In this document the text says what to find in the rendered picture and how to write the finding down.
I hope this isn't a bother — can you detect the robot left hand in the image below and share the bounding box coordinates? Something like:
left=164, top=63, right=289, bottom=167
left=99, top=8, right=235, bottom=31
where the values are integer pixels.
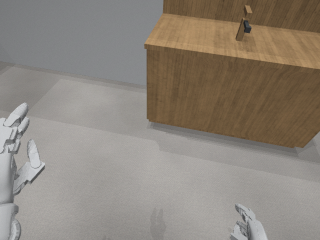
left=0, top=102, right=45, bottom=205

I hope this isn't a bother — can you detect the tap lever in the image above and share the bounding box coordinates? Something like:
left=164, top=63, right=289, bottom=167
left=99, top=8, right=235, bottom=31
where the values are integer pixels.
left=243, top=20, right=252, bottom=33

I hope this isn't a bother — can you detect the robot left forearm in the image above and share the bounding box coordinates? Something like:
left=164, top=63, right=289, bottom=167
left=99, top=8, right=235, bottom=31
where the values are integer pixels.
left=0, top=203, right=22, bottom=240

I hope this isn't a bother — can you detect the robot right hand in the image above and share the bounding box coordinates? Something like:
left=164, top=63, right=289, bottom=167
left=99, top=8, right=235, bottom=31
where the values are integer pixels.
left=230, top=203, right=268, bottom=240

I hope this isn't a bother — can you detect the counter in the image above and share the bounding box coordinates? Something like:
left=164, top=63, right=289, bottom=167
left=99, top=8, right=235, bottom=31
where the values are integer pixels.
left=144, top=0, right=320, bottom=148

